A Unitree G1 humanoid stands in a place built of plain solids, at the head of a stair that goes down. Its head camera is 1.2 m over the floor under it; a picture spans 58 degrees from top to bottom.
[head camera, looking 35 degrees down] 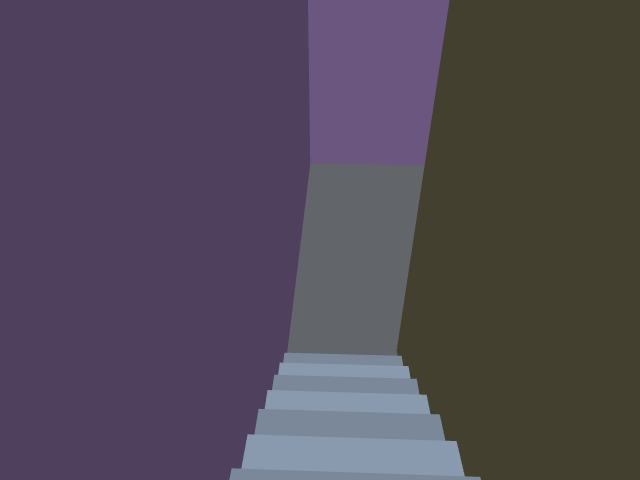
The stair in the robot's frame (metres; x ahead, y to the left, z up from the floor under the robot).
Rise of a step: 0.17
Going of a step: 0.23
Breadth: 0.87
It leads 2 degrees to the right of straight ahead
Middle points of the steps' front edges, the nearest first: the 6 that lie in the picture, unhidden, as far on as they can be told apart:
1.00 -0.13 -0.50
1.23 -0.14 -0.66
1.45 -0.15 -0.83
1.68 -0.15 -0.99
1.91 -0.16 -1.16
2.14 -0.17 -1.33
